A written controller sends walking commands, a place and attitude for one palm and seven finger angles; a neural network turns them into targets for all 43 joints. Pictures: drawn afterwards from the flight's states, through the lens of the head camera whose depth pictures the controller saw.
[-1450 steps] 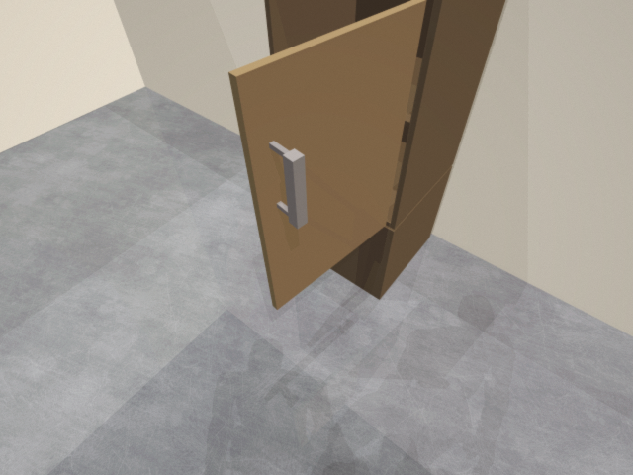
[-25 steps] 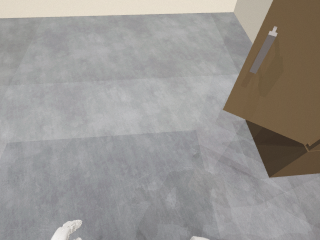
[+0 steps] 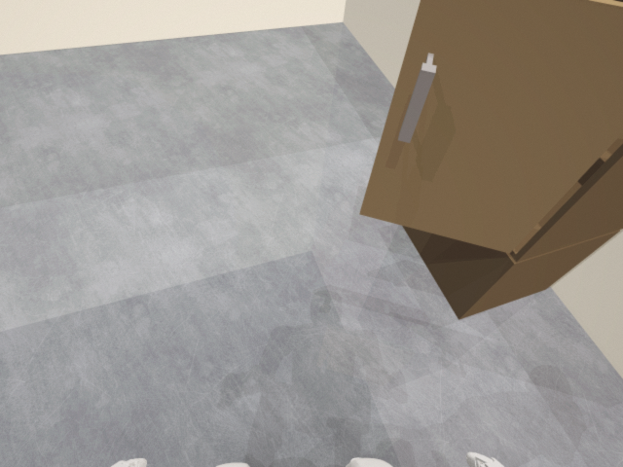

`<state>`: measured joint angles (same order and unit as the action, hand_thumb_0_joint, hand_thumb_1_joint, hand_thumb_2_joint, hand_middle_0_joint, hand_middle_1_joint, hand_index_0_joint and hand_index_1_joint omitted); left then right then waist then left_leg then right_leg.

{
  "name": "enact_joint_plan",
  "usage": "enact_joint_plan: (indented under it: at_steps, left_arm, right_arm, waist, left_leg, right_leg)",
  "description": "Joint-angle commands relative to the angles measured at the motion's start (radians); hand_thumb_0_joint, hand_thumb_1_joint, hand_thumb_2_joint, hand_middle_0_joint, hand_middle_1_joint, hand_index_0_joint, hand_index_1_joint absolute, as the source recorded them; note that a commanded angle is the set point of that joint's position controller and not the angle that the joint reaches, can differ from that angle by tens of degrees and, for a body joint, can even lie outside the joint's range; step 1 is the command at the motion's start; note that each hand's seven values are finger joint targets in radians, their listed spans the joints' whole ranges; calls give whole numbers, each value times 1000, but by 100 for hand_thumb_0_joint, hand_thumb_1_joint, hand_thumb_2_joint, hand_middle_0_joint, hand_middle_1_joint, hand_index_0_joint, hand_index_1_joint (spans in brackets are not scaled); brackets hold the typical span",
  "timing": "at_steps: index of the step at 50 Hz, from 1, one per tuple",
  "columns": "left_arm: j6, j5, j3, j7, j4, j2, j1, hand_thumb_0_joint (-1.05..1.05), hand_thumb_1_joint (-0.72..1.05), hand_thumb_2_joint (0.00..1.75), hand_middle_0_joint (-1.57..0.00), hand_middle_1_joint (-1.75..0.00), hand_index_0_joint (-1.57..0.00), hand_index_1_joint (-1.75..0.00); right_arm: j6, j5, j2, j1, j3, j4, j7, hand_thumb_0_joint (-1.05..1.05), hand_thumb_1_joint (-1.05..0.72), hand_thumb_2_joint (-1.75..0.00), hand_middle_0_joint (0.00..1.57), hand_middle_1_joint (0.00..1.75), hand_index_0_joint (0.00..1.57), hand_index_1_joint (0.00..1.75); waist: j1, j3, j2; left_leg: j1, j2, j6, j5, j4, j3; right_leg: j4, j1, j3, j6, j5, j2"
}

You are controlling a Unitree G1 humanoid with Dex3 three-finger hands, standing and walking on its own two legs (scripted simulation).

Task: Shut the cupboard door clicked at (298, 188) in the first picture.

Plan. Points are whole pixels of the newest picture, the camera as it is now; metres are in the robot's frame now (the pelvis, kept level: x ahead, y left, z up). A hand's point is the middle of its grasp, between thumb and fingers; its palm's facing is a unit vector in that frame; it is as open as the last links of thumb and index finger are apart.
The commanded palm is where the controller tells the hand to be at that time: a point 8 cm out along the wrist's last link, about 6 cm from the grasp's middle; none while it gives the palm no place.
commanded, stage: turn to face it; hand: left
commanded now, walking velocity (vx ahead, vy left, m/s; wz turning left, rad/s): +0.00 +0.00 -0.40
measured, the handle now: (416, 99) +0.72 -0.14 +0.06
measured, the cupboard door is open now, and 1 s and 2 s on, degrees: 55 55 55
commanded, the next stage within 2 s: take the last steps up to it in 0.30 s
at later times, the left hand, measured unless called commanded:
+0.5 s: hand (221, 455) +0.15 +0.13 -0.15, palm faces -0.20 -0.95 -0.22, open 7.3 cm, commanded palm none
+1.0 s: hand (308, 354) +0.31 +0.02 -0.17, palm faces -0.39 -0.90 -0.20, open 7.3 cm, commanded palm none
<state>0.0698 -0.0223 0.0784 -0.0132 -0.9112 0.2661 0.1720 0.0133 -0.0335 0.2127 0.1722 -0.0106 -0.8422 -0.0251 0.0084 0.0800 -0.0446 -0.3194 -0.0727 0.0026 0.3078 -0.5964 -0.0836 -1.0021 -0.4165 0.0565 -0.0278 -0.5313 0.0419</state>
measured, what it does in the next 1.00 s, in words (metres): walks ahead, turning right: right foot, then left foot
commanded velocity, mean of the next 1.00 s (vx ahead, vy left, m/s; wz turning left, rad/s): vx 0.17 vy -0.08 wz -0.21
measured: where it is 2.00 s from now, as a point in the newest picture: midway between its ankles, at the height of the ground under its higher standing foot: (360, 456)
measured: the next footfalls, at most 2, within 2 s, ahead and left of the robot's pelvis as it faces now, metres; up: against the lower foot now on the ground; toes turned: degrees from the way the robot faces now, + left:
right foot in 0.26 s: +0.03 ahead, -0.15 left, +0.00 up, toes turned -11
left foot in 0.60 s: +0.11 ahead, +0.08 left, +0.00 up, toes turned -6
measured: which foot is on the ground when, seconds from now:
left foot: down 0.00-0.26, up 0.28-0.58, down 0.60-1.00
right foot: up 0.00-0.24, down 0.26-0.60, up 0.62-0.98, down 1.00-1.00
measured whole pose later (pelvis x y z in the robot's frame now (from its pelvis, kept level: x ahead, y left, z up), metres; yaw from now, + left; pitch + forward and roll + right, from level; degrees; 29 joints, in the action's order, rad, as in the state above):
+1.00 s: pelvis +0.14 -0.13 -0.01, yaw -19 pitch +1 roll +0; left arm 0.00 -0.03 0.06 -0.06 -0.98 0.24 0.12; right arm -0.01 -0.04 0.19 0.46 -0.05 -1.08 -0.01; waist -0.07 0.07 0.00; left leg -0.06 -0.21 0.11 0.44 -0.54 -0.18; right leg -0.57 -0.40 -0.09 0.02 -0.19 -0.05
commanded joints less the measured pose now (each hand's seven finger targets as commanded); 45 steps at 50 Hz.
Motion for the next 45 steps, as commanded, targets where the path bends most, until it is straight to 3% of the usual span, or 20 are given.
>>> enact_joint_plan:
  at_steps: [1,8,11,12,13,14,15,16,18,20,25,27,28,29,30,32,34,37,41,45]
  left_arm:
    - [-23,6,17,-19,89,59,-32,0,90,90,-20,-30,-20,-30]
    - [-26,6,-2,-19,86,23,-56,0,90,90,-20,-30,-20,-30]
    - [-45,1,4,-13,46,68,57,0,90,90,-20,-30,-20,-30]
    - [-56,-8,20,1,27,158,109,0,90,90,-20,-30,-20,-30]
    - [-60,-4,29,11,10,224,142,0,90,90,-20,-30,-20,-30]
    - [-60,1,26,21,11,215,140,0,90,90,-20,-30,-20,-30]
    - [-56,-2,29,31,15,189,81,0,90,90,-20,-30,-20,-30]
    - [-56,-2,20,35,27,151,26,0,90,90,-20,-30,-20,-30]
    - [-61,0,6,34,38,117,-16,0,90,90,-20,-30,-20,-30]
    - [-65,-4,6,36,30,112,-13,0,90,90,-20,-30,-20,-30]
    - [-62,-7,18,17,1,124,16,0,90,90,-20,-30,-20,-30]
    - [-58,4,18,7,2,115,-16,0,90,90,-20,-30,-20,-30]
    - [-55,9,10,2,8,74,-18,0,90,90,-20,-30,-20,-30]
    - [-53,14,-4,-9,27,-5,7,0,90,90,-20,-30,-20,-30]
    - [-60,0,-8,-15,72,16,-74,0,90,90,-20,-30,-20,-30]
    - [-58,-18,10,-28,63,40,-99,0,90,90,-20,-30,-20,-30]
    - [-55,-15,14,-44,34,32,-68,0,90,90,-20,-30,-20,-30]
    - [-48,-7,1,-50,15,-3,-58,0,90,90,-20,-30,-20,-30]
    - [-51,-6,-16,-54,23,-29,-128,0,90,90,-20,-30,-20,-30]
    - [-61,-4,-12,-53,5,-4,-118,0,90,90,-20,-30,-20,-30]
  right_arm:
    - [-20,-1,195,73,-54,47,-20,0,-90,-90,20,30,20,30]
    - [-4,0,219,109,-76,-10,-6,0,-90,-90,20,30,20,30]
    - [0,14,206,86,-78,-20,3,0,-90,-90,20,30,20,30]
    - [2,25,150,77,-72,-1,8,0,-90,-90,20,30,20,30]
    - [9,26,103,22,-55,34,9,0,-90,-90,20,30,20,30]
    - [24,26,116,5,-55,28,-1,0,-90,-90,20,30,20,30]
    - [28,24,117,18,-59,12,-4,0,-90,-90,20,30,20,30]
    - [23,21,128,43,-58,-17,-2,0,-90,-90,20,30,20,30]
    - [20,19,112,68,-52,-44,5,0,-90,-90,20,30,20,30]
    - [18,20,91,86,-45,-58,8,0,-90,-90,20,30,20,30]
    - [-3,10,79,93,-45,-50,9,0,-90,-90,20,30,20,30]
    - [-21,5,84,183,-42,-80,4,0,-90,-90,20,30,20,30]
    - [-34,2,120,246,-49,-102,-1,0,-90,-90,20,30,20,30]
    - [-42,-15,224,311,-70,-117,-7,0,-90,-90,20,30,20,30]
    - [-40,-14,272,379,-78,-115,-16,0,-90,-90,20,30,20,30]
    - [-48,-12,232,302,-67,-103,-18,0,-90,-90,20,30,20,30]
    - [-58,-8,174,228,-51,-84,-19,0,-90,-90,20,30,20,30]
    - [-71,-5,160,261,-52,-112,-20,0,-90,-90,20,30,20,30]
    - [-65,-7,157,306,-60,-151,-11,0,-90,-90,20,30,20,30]
    - [-55,-9,179,273,-77,-163,-3,0,-90,-90,20,30,20,30]
  waist:
    - [-21,-127,226]
    - [-46,-144,279]
    - [16,-164,170]
    - [37,-178,-52]
    - [64,-138,-211]
    - [62,-135,-168]
    - [33,-110,-240]
    - [10,-100,-221]
    - [-23,-106,-128]
    - [-24,-127,-104]
    - [-11,-97,-139]
    - [-59,-87,-91]
    - [-91,-86,23]
    - [-108,-78,332]
    - [-145,-35,304]
    - [-95,20,254]
    - [-54,42,198]
    - [-49,0,191]
    - [-72,18,223]
    - [-61,14,241]
  left_leg:
    - [245,-259,-132,-657,210,143]
    - [238,-269,-124,-561,166,43]
    - [110,-201,-30,-370,15,-22]
    - [-79,-105,32,-78,-148,-94]
    - [-229,4,59,346,-350,-61]
    - [-238,-8,50,328,-463,59]
    - [-275,-12,50,289,-534,76]
    - [-286,-27,53,222,-558,93]
    - [-219,-22,65,146,-512,71]
    - [-168,-7,67,127,-408,49]
    - [-63,13,57,117,-122,-6]
    - [124,34,50,-17,85,-46]
    - [276,-19,33,9,204,33]
    - [375,-273,-47,182,329,373]
    - [314,-440,-137,268,427,592]
    - [206,-408,-134,218,453,509]
    - [170,-331,-109,50,437,307]
    - [249,-285,-102,-194,395,121]
    - [245,-261,-88,-278,376,1]
    - [186,-270,-80,-241,327,-15]
  right_leg:
    - [-152,-141,-42,-30,38,-65]
    - [244,41,-141,-4,86,-44]
    - [595,301,-119,26,399,-58]
    - [651,446,118,89,595,-254]
    - [671,416,311,212,805,-430]
    - [679,342,312,257,761,-422]
    - [690,323,313,259,698,-391]
    - [676,327,245,251,685,-353]
    - [644,280,124,220,769,-292]
    - [637,284,90,210,783,-275]
    - [693,237,167,223,314,-250]
    - [646,123,140,179,146,-194]
    - [536,-18,109,139,62,-140]
    - [270,-211,-17,75,-18,-3]
    - [65,-277,-57,57,-64,-8]
    - [-149,-309,4,43,66,-83]
    - [-169,-279,-9,25,188,-111]
    - [-85,-262,-46,6,253,-112]
    - [147,-199,-114,3,300,-117]
    - [339,-22,-168,22,293,-83]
